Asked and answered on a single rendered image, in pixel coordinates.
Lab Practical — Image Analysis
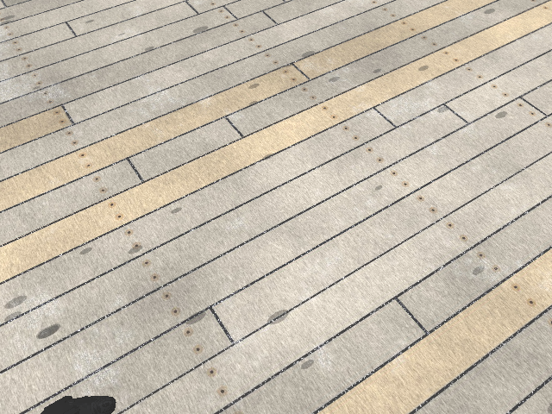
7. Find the robot left hand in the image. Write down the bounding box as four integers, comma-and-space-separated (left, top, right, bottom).
41, 396, 116, 414

